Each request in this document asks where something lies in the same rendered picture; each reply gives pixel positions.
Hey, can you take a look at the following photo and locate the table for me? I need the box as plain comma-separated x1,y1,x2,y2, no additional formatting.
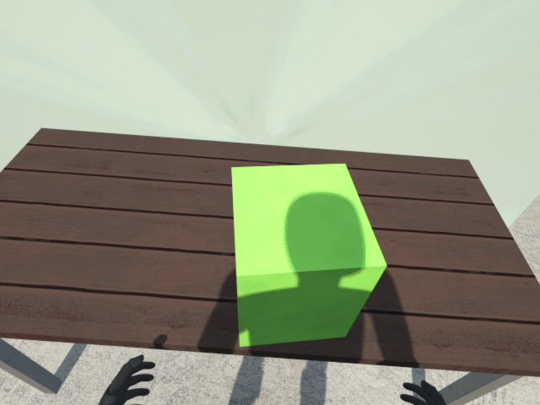
0,128,540,405

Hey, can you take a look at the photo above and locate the robot right hand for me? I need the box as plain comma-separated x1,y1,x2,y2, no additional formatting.
400,380,446,405

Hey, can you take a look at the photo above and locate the carton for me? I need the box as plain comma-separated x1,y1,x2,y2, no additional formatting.
231,164,387,347

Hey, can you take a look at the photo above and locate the robot left hand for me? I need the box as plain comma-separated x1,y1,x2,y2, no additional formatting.
98,355,155,405

